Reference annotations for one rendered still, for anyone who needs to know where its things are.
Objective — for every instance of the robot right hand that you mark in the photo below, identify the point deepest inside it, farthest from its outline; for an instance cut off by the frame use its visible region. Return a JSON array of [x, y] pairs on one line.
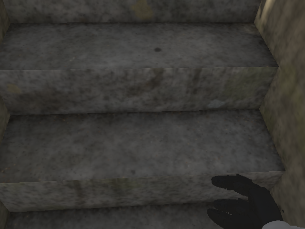
[[260, 210]]

